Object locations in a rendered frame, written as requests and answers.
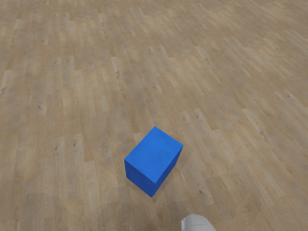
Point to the carton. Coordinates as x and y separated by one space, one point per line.
151 161

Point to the robot right thigh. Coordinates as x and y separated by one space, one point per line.
196 223

